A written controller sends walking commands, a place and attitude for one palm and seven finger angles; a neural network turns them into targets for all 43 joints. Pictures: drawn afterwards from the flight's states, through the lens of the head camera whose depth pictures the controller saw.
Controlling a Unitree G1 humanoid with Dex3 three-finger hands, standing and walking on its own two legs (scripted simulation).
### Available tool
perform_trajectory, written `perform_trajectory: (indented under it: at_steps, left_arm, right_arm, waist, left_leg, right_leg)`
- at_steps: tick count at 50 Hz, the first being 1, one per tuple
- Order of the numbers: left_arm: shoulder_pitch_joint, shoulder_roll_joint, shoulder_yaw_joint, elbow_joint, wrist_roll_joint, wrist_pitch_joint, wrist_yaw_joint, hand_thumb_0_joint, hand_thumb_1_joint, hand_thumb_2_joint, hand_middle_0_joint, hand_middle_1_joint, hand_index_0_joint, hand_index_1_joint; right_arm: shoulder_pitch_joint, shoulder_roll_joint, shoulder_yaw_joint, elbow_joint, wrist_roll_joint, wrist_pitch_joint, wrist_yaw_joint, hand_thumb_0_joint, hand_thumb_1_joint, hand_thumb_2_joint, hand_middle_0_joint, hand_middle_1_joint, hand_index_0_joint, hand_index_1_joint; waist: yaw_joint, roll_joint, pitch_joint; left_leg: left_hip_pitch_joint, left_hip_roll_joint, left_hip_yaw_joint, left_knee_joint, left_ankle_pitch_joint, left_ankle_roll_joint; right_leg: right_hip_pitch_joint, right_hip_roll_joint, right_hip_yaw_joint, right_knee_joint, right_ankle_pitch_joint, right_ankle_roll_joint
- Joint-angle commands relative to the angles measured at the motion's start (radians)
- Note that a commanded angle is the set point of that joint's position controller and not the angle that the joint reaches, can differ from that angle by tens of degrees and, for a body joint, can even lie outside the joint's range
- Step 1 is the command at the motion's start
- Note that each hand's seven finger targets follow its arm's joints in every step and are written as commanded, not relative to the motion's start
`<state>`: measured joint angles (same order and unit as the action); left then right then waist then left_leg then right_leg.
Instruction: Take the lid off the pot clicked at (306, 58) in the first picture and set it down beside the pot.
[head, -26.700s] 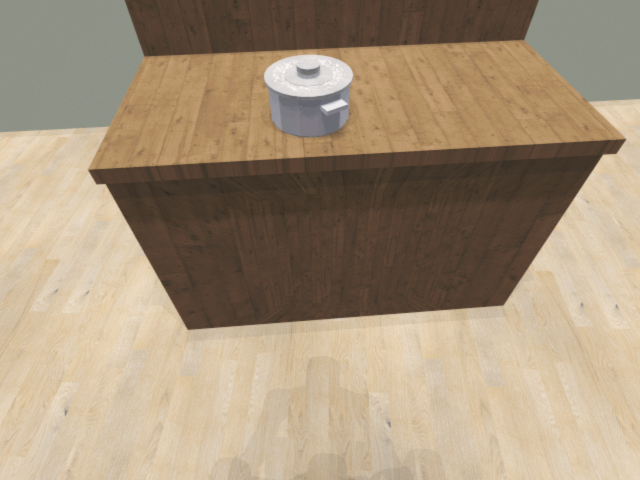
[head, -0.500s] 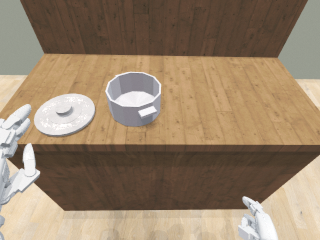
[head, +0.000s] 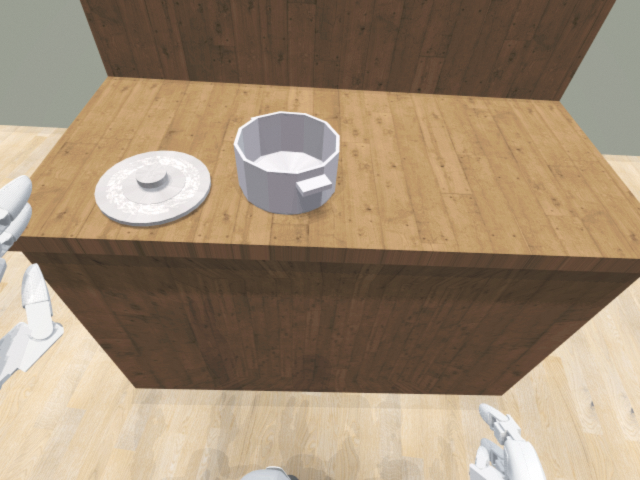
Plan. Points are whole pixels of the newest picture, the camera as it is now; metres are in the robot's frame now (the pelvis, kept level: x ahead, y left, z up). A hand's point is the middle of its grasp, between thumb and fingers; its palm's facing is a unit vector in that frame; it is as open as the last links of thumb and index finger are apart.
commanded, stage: step back with the hand held close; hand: left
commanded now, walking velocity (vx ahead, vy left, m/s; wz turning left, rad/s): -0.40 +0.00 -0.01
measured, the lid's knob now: (151, 176) +0.57 +0.34 +0.02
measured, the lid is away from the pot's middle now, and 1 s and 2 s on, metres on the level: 0.24 0.24 0.24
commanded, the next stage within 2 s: stop stepping back and stand still in 0.50 s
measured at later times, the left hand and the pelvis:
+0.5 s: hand out of the picture +0.10 +0.27 +0.21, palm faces +0.38 -0.85 -0.37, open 7.4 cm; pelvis -0.09 +0.03 +0.00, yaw -1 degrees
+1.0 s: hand out of the picture -0.05 +0.32 +0.21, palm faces +0.25 -0.81 -0.53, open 7.4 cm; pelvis -0.24 +0.10 +0.00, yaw -5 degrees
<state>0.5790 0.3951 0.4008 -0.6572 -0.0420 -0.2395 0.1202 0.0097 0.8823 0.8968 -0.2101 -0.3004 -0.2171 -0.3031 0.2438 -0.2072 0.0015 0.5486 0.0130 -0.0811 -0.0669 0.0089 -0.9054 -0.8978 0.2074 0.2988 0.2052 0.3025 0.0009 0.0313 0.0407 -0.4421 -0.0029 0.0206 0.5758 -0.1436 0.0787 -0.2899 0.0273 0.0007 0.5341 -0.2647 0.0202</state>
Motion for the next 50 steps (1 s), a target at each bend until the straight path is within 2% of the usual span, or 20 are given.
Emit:
perform_trajectory:
  at_steps: [1, 9, 12, 14, 17, 23, 25, 27, 29, 30, 31, 33, 35, 37, 38, 44, 46, 47, 48, 50]
  left_arm:
    - [0.004, 0.168, 0.135, -0.208, -0.003, -0.062, 0.017, 0.000, 0.900, 0.900, -0.200, -0.300, -0.200, -0.300]
    - [-0.072, 0.168, 0.097, -0.195, 0.003, -0.075, 0.038, 0.000, 0.900, 0.900, -0.200, -0.300, -0.200, -0.300]
    - [-0.097, 0.181, 0.108, -0.228, 0.001, -0.087, 0.043, 0.000, 0.900, 0.900, -0.200, -0.300, -0.200, -0.300]
    - [-0.071, 0.179, 0.141, -0.272, -0.004, -0.088, 0.039, 0.000, 0.900, 0.900, -0.200, -0.300, -0.200, -0.300]
    - [-0.070, 0.230, 0.181, -0.294, -0.029, -0.089, 0.037, 0.000, 0.900, 0.900, -0.200, -0.300, -0.200, -0.300]
    - [-0.061, 0.203, 0.141, -0.253, -0.049, -0.050, 0.025, 0.000, 0.900, 0.900, -0.200, -0.300, -0.200, -0.300]
    - [-0.061, 0.228, 0.136, -0.247, -0.038, -0.057, 0.018, 0.000, 0.900, 0.900, -0.200, -0.300, -0.200, -0.300]
    - [-0.186, 0.258, 0.100, -0.306, -0.022, -0.087, 0.011, 0.000, 0.900, 0.900, -0.200, -0.300, -0.200, -0.300]
    - [-0.237, 0.206, 0.078, -0.168, -0.024, -0.046, -0.019, 0.000, 0.900, 0.900, -0.200, -0.300, -0.200, -0.300]
    - [-0.372, -0.093, -0.278, 0.628, 0.062, 0.148, -0.095, 0.000, 0.900, 0.900, -0.200, -0.300, -0.200, -0.300]
    - [-0.504, 0.292, 0.108, -0.326, -0.023, 0.004, -0.060, 0.000, 0.900, 0.900, -0.200, -0.300, -0.200, -0.300]
    - [-0.198, 0.203, 0.108, -0.122, -0.040, -0.011, -0.038, 0.000, 0.900, 0.900, -0.200, -0.300, -0.200, -0.300]
    - [-0.187, 0.247, 0.161, -0.352, -0.056, -0.065, -0.028, 0.000, 0.900, 0.900, -0.200, -0.300, -0.200, -0.300]
    - [-0.101, 0.250, 0.191, -0.352, -0.073, -0.059, -0.030, 0.000, 0.900, 0.900, -0.200, -0.300, -0.200, -0.300]
    - [-0.037, 0.260, 0.225, -0.399, -0.079, -0.034, -0.024, 0.000, 0.900, 0.900, -0.200, -0.300, -0.200, -0.300]
    - [0.149, 0.234, 0.193, -0.377, -0.036, 0.013, 0.012, 0.000, 0.900, 0.900, -0.200, -0.300, -0.200, -0.300]
    - [0.031, 0.228, 0.164, -0.322, -0.011, 0.015, -0.003, 0.000, 0.900, 0.900, -0.200, -0.300, -0.200, -0.300]
    - [-0.054, 0.282, 0.194, -0.306, -0.008, 0.020, -0.005, 0.000, 0.900, 0.900, -0.200, -0.300, -0.200, -0.300]
    - [-0.116, 0.317, 0.241, -0.246, -0.019, 0.021, 0.005, 0.000, 0.900, 0.900, -0.200, -0.300, -0.200, -0.300]
    - [-0.195, 0.238, 0.158, -0.107, -0.025, 0.027, 0.002, 0.000, 0.900, 0.900, -0.200, -0.300, -0.200, -0.300]
  right_arm:
    - [-0.097, -0.136, -0.066, -0.171, -0.003, -0.057, -0.010, 0.000, -0.900, -0.900, 0.200, 0.300, 0.200, 0.300]
    - [-0.065, -0.111, -0.081, -0.112, -0.008, -0.031, 0.006, 0.000, -0.900, -0.900, 0.200, 0.300, 0.200, 0.300]
    - [-0.080, -0.130, -0.079, -0.129, -0.002, -0.023, -0.003, 0.000, -0.900, -0.900, 0.200, 0.300, 0.200, 0.300]
    - [-0.110, -0.157, -0.074, -0.161, -0.018, -0.053, -0.012, 0.000, -0.900, -0.900, 0.200, 0.300, 0.200, 0.300]
    - [-0.094, -0.117, -0.092, -0.122, -0.015, -0.088, 0.021, 0.000, -0.900, -0.900, 0.200, 0.300, 0.200, 0.300]
    - [-0.072, -0.085, -0.080, -0.091, -0.022, -0.081, 0.052, 0.000, -0.900, -0.900, 0.200, 0.300, 0.200, 0.300]
    - [-0.041, -0.082, -0.086, -0.066, -0.037, -0.065, 0.056, 0.000, -0.900, -0.900, 0.200, 0.300, 0.200, 0.300]
    - [-0.096, -0.070, -0.074, -0.045, -0.010, -0.051, 0.037, 0.000, -0.900, -0.900, 0.200, 0.300, 0.200, 0.300]
    - [-0.141, -0.052, -0.048, -0.074, 0.003, -0.045, 0.031, 0.000, -0.900, -0.900, 0.200, 0.300, 0.200, 0.300]
    - [-0.058, -0.186, -0.126, 0.153, -0.008, -0.073, 0.073, 0.000, -0.900, -0.900, 0.200, 0.300, 0.200, 0.300]
    - [-0.193, -0.077, -0.067, -0.152, 0.035, -0.036, 0.045, 0.000, -0.900, -0.900, 0.200, 0.300, 0.200, 0.300]
    - [-0.179, -0.087, -0.014, -0.116, 0.028, -0.033, 0.006, 0.000, -0.900, -0.900, 0.200, 0.300, 0.200, 0.300]
    - [-0.147, -0.123, -0.044, -0.162, 0.013, -0.077, 0.024, 0.000, -0.900, -0.900, 0.200, 0.300, 0.200, 0.300]
    - [-0.117, -0.101, -0.074, -0.136, 0.003, -0.113, 0.056, 0.000, -0.900, -0.900, 0.200, 0.300, 0.200, 0.300]
    - [-0.128, -0.097, -0.078, -0.148, -0.003, -0.112, 0.072, 0.000, -0.900, -0.900, 0.200, 0.300, 0.200, 0.300]
    - [-0.123, -0.067, -0.057, -0.131, -0.013, -0.054, 0.060, 0.000, -0.900, -0.900, 0.200, 0.300, 0.200, 0.300]
    - [-0.074, -0.070, -0.068, -0.100, 0.001, -0.034, 0.033, 0.000, -0.900, -0.900, 0.200, 0.300, 0.200, 0.300]
    - [-0.077, -0.099, -0.074, -0.084, 0.009, -0.018, 0.023, 0.000, -0.900, -0.900, 0.200, 0.300, 0.200, 0.300]
    - [-0.079, -0.092, -0.054, -0.086, -0.001, -0.022, 0.016, 0.000, -0.900, -0.900, 0.200, 0.300, 0.200, 0.300]
    - [-0.092, -0.095, -0.076, -0.103, 0.023, -0.026, 0.006, 0.000, -0.900, -0.900, 0.200, 0.300, 0.200, 0.300]
  waist:
    - [-0.001, 0.111, -0.123]
    - [-0.041, -0.171, -0.095]
    - [-0.048, -0.022, -0.062]
    - [-0.031, 0.356, -0.095]
    - [-0.003, 0.140, -0.208]
    - [0.007, 0.233, -0.256]
    - [0.003, 0.150, -0.302]
    - [-0.019, -0.235, -0.201]
    - [-0.030, -0.332, -0.091]
    - [-0.166, -0.216, -0.061]
    - [-0.019, -0.297, 0.081]
    - [-0.050, -0.020, 0.122]
    - [-0.037, 0.442, -0.024]
    - [-0.030, 0.196, -0.188]
    - [-0.019, 0.299, -0.207]
    - [0.019, 0.266, -0.233]
    - [-0.012, -0.129, -0.153]
    - [-0.031, -0.238, -0.123]
    - [-0.045, -0.153, -0.110]
    - [-0.040, -0.258, 0.017]
  left_leg:
    - [-0.092, 0.180, -0.202, -0.309, -0.477, 0.002]
    - [0.240, 0.016, -0.082, 0.259, -0.265, -0.066]
    - [0.170, 0.095, -0.204, 0.027, -0.386, -0.032]
    - [-0.200, 0.328, -0.495, -0.491, -0.773, 0.043]
    - [-0.037, 0.310, -0.313, -0.412, -0.452, 0.009]
    - [0.092, 0.257, -0.167, -0.477, -0.440, -0.123]
    - [0.232, 0.169, -0.063, -0.233, -0.299, -0.172]
    - [0.244, -0.023, 0.001, 0.581, -0.321, -0.157]
    - [0.001, -0.001, -0.097, 0.847, -0.364, -0.118]
    - [-0.079, 0.132, -0.212, 0.788, -0.423, -0.099]
    - [0.127, 0.053, -0.118, 0.640, -0.328, -0.102]
    - [0.057, 0.061, -0.077, -0.004, -0.259, -0.072]
    - [0.148, 0.277, -0.437, -0.355, -0.253, 0.011]
    - [0.064, 0.306, -0.548, -0.469, -0.675, 0.013]
    - [0.039, 0.295, -0.582, -0.496, -0.736, -0.025]
    - [-0.103, 0.134, -0.109, -0.329, -0.498, -0.131]
    - [0.016, -0.039, 0.130, 0.326, -0.296, -0.118]
    - [-0.056, -0.060, 0.097, 0.745, -0.302, -0.088]
    - [-0.121, -0.025, 0.011, 0.921, -0.258, -0.079]
    - [-0.227, 0.063, -0.085, 0.802, -0.282, -0.069]
  right_leg:
    - [0.153, 0.008, 0.009, 0.031, -0.045, -0.027]
    - [-0.363, -0.270, 0.237, -0.265, -0.192, -0.148]
    - [-0.362, -0.138, 0.107, -0.102, -0.240, -0.085]
    - [-0.040, 0.090, -0.016, 0.461, -0.252, -0.013]
    - [-0.077, 0.090, 0.053, 0.719, -0.285, -0.017]
    - [0.096, 0.089, -0.093, 0.162, -0.343, -0.076]
    - [0.083, 0.000, -0.052, -0.194, -0.259, -0.127]
    - [-0.257, -0.385, 0.229, -0.390, 0.061, -0.216]
    - [-0.240, -0.373, 0.104, -0.259, 0.268, -0.205]
    - [-0.253, -0.453, 0.062, -0.166, 0.388, -0.152]
    - [-0.415, -0.289, 0.077, -0.208, 0.098, -0.152]
    - [-0.235, -0.185, -0.004, 0.028, 0.035, -0.089]
    - [-0.247, 0.023, -0.014, 0.408, -0.337, -0.013]
    - [-0.158, 0.088, 0.056, 0.671, -0.300, -0.002]
    - [-0.176, 0.069, 0.088, 0.680, -0.268, -0.004]
    - [0.347, 0.104, -0.119, -0.004, -0.307, -0.095]
    - [0.146, -0.103, 0.025, -0.342, -0.087, -0.158]
    - [-0.040, -0.269, 0.140, -0.338, 0.119, -0.237]
    - [-0.113, -0.303, 0.137, -0.286, 0.135, -0.260]
    - [-0.209, -0.332, 0.350, -0.372, -0.530, -0.246]
